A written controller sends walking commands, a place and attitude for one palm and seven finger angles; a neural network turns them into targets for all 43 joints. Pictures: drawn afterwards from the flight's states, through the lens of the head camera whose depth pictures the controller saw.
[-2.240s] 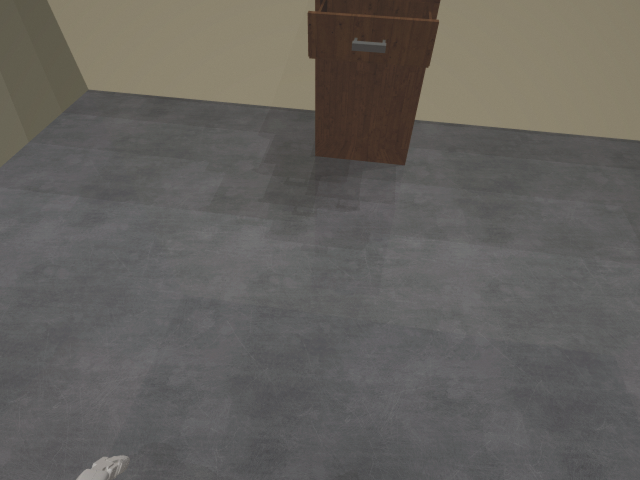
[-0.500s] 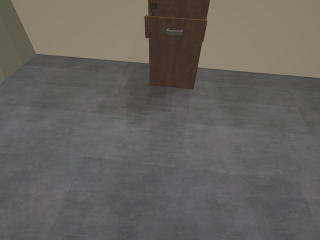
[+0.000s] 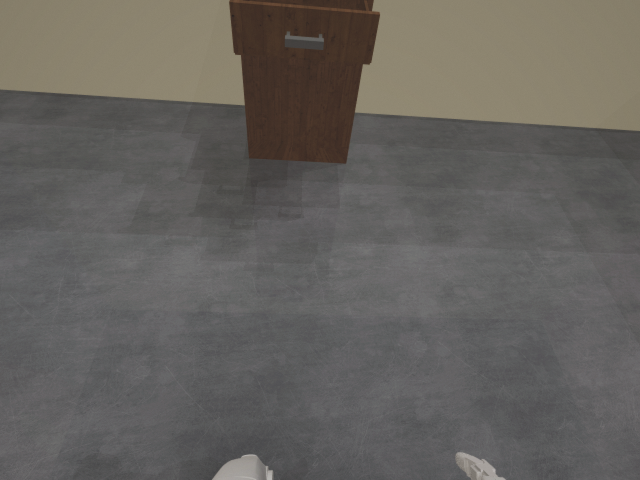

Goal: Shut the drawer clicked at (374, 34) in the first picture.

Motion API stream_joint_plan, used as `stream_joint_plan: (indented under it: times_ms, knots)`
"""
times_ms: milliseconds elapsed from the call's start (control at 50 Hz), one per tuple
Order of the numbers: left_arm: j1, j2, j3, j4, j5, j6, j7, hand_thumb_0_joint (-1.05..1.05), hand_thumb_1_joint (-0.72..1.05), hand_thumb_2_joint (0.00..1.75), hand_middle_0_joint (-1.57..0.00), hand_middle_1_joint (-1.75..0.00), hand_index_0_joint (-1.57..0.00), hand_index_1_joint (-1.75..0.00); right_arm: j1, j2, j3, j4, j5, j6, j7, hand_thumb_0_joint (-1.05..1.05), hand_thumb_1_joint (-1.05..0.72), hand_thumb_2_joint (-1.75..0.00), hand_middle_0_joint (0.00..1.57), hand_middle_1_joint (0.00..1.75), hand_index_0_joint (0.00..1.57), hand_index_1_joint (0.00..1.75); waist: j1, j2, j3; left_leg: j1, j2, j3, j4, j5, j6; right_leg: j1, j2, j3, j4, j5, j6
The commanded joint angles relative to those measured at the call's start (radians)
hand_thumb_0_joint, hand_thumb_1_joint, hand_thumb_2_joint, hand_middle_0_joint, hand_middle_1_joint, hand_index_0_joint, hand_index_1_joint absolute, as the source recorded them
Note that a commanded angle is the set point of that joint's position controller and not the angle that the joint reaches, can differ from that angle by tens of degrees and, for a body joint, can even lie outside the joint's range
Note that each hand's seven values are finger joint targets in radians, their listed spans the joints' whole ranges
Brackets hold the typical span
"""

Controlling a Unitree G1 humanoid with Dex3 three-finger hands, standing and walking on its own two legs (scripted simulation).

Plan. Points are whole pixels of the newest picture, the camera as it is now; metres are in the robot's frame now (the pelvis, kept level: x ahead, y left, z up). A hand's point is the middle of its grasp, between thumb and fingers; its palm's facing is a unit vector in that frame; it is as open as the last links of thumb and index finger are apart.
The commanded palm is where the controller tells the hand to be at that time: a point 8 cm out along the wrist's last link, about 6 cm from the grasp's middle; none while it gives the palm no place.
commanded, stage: walk to a spot facing it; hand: left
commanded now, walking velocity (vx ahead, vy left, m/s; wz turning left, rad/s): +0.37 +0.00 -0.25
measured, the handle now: (304, 39) +1.21 +0.16 -0.03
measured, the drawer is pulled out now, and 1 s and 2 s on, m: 0.30 0.30 0.30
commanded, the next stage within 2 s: turn to face it in 1.26 s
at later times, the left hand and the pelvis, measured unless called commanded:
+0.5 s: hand (257, 332) +0.35 +0.13 -0.13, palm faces -0.19 -0.96 -0.20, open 7.4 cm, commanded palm none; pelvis +0.19 -0.02 +0.01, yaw -9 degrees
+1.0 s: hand (237, 295) +0.43 +0.18 -0.16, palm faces -0.13 -0.98 -0.14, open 7.3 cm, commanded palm none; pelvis +0.42 +0.00 +0.03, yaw -11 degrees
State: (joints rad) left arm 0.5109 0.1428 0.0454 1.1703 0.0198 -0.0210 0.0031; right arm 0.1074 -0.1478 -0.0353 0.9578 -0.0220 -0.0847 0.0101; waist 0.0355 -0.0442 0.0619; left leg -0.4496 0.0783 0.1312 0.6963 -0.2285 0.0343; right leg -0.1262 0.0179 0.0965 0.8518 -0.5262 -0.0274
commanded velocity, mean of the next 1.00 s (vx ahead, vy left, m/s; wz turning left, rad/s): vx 0.37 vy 0.00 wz -0.17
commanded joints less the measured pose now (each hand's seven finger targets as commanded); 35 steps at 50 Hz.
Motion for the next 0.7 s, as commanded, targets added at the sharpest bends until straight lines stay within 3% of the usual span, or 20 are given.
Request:
stream_joint_plan:
  times_ms: [0, 20, 40, 80, 100, 180, 260, 320, 360, 380, 400, 420, 440, 460, 480, 500, 520, 560, 600, 680]
  knots:
    - [-0.123, 0.065, 0.020, -0.134, 0.010, -0.032, -0.007, 0.00, 0.90, 0.90, -0.20, -0.30, -0.20, -0.30, 0.252, -0.162, -0.041, 0.048, -0.003, 0.016, -0.028, 0.00, -0.90, -0.90, 0.20, 0.30, 0.20, 0.30, -0.099, 0.183, 0.036, 0.266, 0.350, -0.504, -0.527, -0.403, 0.129, -0.528, -0.090, -0.062, 0.503, 0.128, -0.028]
    - [-0.110, 0.053, 0.021, -0.128, 0.016, -0.021, -0.014, 0.00, 0.90, 0.90, -0.20, -0.30, -0.20, -0.30, 0.223, -0.125, -0.030, 0.048, -0.006, 0.010, -0.029, 0.00, -0.90, -0.90, 0.20, 0.30, 0.20, 0.30, -0.065, 0.151, 0.059, 0.181, 0.323, -0.420, -0.533, -0.359, 0.115, -0.491, -0.108, -0.064, 0.478, 0.155, -0.022]
    - [-0.079, 0.043, 0.018, -0.117, 0.017, -0.010, -0.018, 0.00, 0.90, 0.90, -0.20, -0.30, -0.20, -0.30, 0.204, -0.107, -0.026, 0.053, -0.005, 0.003, -0.031, 0.00, -0.90, -0.90, 0.20, 0.30, 0.20, 0.30, -0.033, 0.141, 0.032, 0.157, 0.299, -0.335, -0.522, -0.296, 0.102, -0.450, -0.119, -0.069, 0.438, 0.176, -0.016]
    - [-0.062, 0.024, 0.017, -0.126, 0.018, 0.010, -0.022, 0.00, 0.90, 0.90, -0.20, -0.30, -0.20, -0.30, 0.185, -0.107, -0.029, 0.055, -0.004, -0.005, -0.030, 0.00, -0.90, -0.90, 0.20, 0.30, 0.20, 0.30, -0.005, 0.155, 0.009, 0.112, 0.261, -0.196, -0.532, -0.206, 0.095, -0.406, -0.130, -0.095, 0.354, 0.218, -0.003]
    - [-0.089, 0.021, 0.021, -0.141, 0.019, 0.015, -0.023, 0.00, 0.90, 0.90, -0.20, -0.30, -0.20, -0.30, 0.196, -0.093, -0.036, 0.054, -0.006, -0.007, -0.030, 0.00, -0.90, -0.90, 0.20, 0.30, 0.20, 0.30, -0.009, 0.145, 0.025, 0.094, 0.254, -0.170, -0.543, -0.185, 0.101, -0.403, -0.140, -0.103, 0.295, 0.238, 0.004]
    - [-0.220, 0.038, 0.024, -0.202, 0.019, 0.019, -0.033, 0.00, 0.90, 0.90, -0.20, -0.30, -0.20, -0.30, 0.238, -0.127, -0.042, 0.071, -0.006, -0.009, -0.026, 0.00, -0.90, -0.90, 0.20, 0.30, 0.20, 0.30, -0.029, 0.124, 0.053, 0.189, 0.255, -0.112, -0.572, -0.118, 0.117, -0.426, -0.157, -0.132, 0.061, 0.312, 0.024]
    - [-0.368, 0.055, 0.023, -0.252, 0.017, 0.013, -0.038, 0.00, 0.90, 0.90, -0.20, -0.30, -0.20, -0.30, 0.298, -0.149, -0.044, 0.098, -0.010, -0.001, -0.021, 0.00, -0.90, -0.90, 0.20, 0.30, 0.20, 0.30, -0.065, 0.097, 0.071, 0.276, 0.264, -0.088, -0.559, -0.064, 0.122, -0.406, -0.137, -0.168, -0.107, 0.319, 0.026]
    - [-0.424, 0.060, 0.019, -0.268, 0.016, 0.003, -0.038, 0.00, 0.90, 0.90, -0.20, -0.30, -0.20, -0.30, 0.337, -0.164, -0.041, 0.119, -0.015, 0.006, -0.021, 0.00, -0.90, -0.90, 0.20, 0.30, 0.20, 0.30, -0.081, 0.124, 0.048, 0.368, 0.258, -0.057, -0.494, 0.069, 0.112, -0.374, -0.102, -0.207, -0.199, 0.279, 0.016]
    - [-0.415, 0.068, 0.020, -0.263, 0.017, -0.006, -0.036, 0.00, 0.90, 0.90, -0.20, -0.30, -0.20, -0.30, 0.353, -0.158, -0.036, 0.132, -0.016, 0.012, -0.022, 0.00, -0.90, -0.90, 0.20, 0.30, 0.20, 0.30, -0.069, 0.120, 0.031, 0.384, 0.242, -0.030, -0.410, 0.190, 0.089, -0.281, -0.069, -0.239, -0.284, 0.282, -0.001]
    - [-0.347, 0.081, 0.024, -0.236, 0.017, -0.011, -0.034, 0.00, 0.90, 0.90, -0.20, -0.30, -0.20, -0.30, 0.348, -0.158, -0.032, 0.134, -0.012, 0.015, -0.022, 0.00, -0.90, -0.90, 0.20, 0.30, 0.20, 0.30, -0.031, 0.102, -0.004, 0.366, 0.216, 0.012, -0.307, 0.290, 0.068, -0.161, -0.037, -0.267, -0.345, 0.309, -0.014]
    - [-0.225, 0.116, 0.033, -0.192, 0.019, -0.020, -0.029, 0.00, 0.90, 0.90, -0.20, -0.30, -0.20, -0.30, 0.338, -0.149, -0.028, 0.134, -0.004, 0.013, -0.019, 0.00, -0.90, -0.90, 0.20, 0.30, 0.20, 0.30, 0.026, 0.067, -0.074, 0.283, 0.172, 0.070, -0.120, 0.371, 0.034, 0.053, -0.043, -0.241, -0.381, 0.327, -0.046]
    - [-0.071, 0.204, 0.054, -0.147, 0.019, -0.032, -0.017, 0.00, 0.90, 0.90, -0.20, -0.30, -0.20, -0.30, 0.325, -0.117, -0.019, 0.114, 0.009, 0.008, -0.009, 0.00, -0.90, -0.90, 0.20, 0.30, 0.20, 0.30, 0.089, -0.073, -0.178, 0.063, 0.106, 0.140, 0.149, 0.227, -0.011, 0.308, -0.235, -0.013, -0.424, 0.257, -0.123]
    - [0.036, 0.306, 0.076, -0.123, 0.004, -0.036, -0.005, 0.00, 0.90, 0.90, -0.20, -0.30, -0.20, -0.30, 0.288, -0.083, -0.010, 0.065, 0.012, 0.005, -0.006, 0.00, -0.90, -0.90, 0.20, 0.30, 0.20, 0.30, 0.102, -0.227, -0.209, -0.203, -0.013, 0.102, 0.432, -0.319, -0.044, 0.447, -0.459, 0.369, -0.538, 0.346, -0.232]
    - [0.007, 0.312, 0.078, -0.119, -0.007, -0.035, 0.001, 0.00, 0.90, 0.90, -0.20, -0.30, -0.20, -0.30, 0.210, -0.124, -0.023, 0.061, 0.010, 0.009, -0.008, 0.00, -0.90, -0.90, 0.20, 0.30, 0.20, 0.30, 0.113, -0.161, -0.189, -0.241, 0.032, -0.035, 0.548, -0.317, -0.025, 0.350, -0.463, 0.371, -0.576, 0.283, -0.246]
    - [-0.074, 0.268, 0.065, -0.140, -0.005, -0.032, 0.004, 0.00, 0.90, 0.90, -0.20, -0.30, -0.20, -0.30, 0.164, -0.111, -0.029, 0.050, 0.008, 0.014, -0.008, 0.00, -0.90, -0.90, 0.20, 0.30, 0.20, 0.30, 0.082, -0.078, -0.094, -0.276, 0.062, -0.072, 0.588, -0.235, -0.025, 0.236, -0.437, 0.311, -0.608, 0.210, -0.229]
    - [-0.148, 0.220, 0.050, -0.157, -0.004, -0.035, 0.007, 0.00, 0.90, 0.90, -0.20, -0.30, -0.20, -0.30, 0.168, -0.101, -0.028, 0.056, 0.002, 0.020, -0.006, 0.00, -0.90, -0.90, 0.20, 0.30, 0.20, 0.30, 0.036, -0.023, -0.043, -0.254, 0.093, -0.097, 0.546, -0.155, -0.030, 0.135, -0.392, 0.205, -0.627, 0.223, -0.188]
    - [-0.195, 0.182, 0.039, -0.164, -0.001, -0.041, 0.008, 0.00, 0.90, 0.90, -0.20, -0.30, -0.20, -0.30, 0.202, -0.082, -0.027, 0.071, -0.003, 0.030, -0.005, 0.00, -0.90, -0.90, 0.20, 0.30, 0.20, 0.30, -0.004, -0.017, -0.028, -0.201, 0.104, -0.092, 0.499, -0.109, -0.041, 0.056, -0.352, 0.108, -0.641, 0.271, -0.157]
    - [-0.221, 0.148, 0.029, -0.160, 0.005, -0.050, 0.011, 0.00, 0.90, 0.90, -0.20, -0.30, -0.20, -0.30, 0.263, -0.056, -0.027, 0.094, -0.006, 0.047, -0.002, 0.00, -0.90, -0.90, 0.20, 0.30, 0.20, 0.30, -0.053, -0.049, -0.008, -0.120, 0.104, -0.067, 0.406, -0.082, -0.059, -0.054, -0.309, -0.005, -0.660, 0.335, -0.134]
    - [-0.219, 0.135, 0.034, -0.158, 0.008, -0.055, 0.010, 0.00, 0.90, 0.90, -0.20, -0.30, -0.20, -0.30, 0.254, -0.039, -0.028, 0.080, -0.007, 0.056, 0.004, 0.00, -0.90, -0.90, 0.20, 0.30, 0.20, 0.30, -0.063, -0.058, 0.003, -0.080, 0.104, -0.052, 0.291, -0.046, -0.070, -0.115, -0.289, -0.045, -0.674, 0.322, -0.136]
    - [-0.191, 0.174, 0.034, -0.131, 0.007, -0.059, 0.003, 0.00, 0.90, 0.90, -0.20, -0.30, -0.20, -0.30, 0.164, -0.038, -0.025, 0.037, -0.003, 0.041, 0.022, 0.00, -0.90, -0.90, 0.20, 0.30, 0.20, 0.30, -0.041, -0.074, 0.008, -0.029, 0.075, -0.019, 0.062, 0.005, -0.063, -0.085, -0.269, -0.066, -0.651, 0.289, -0.121]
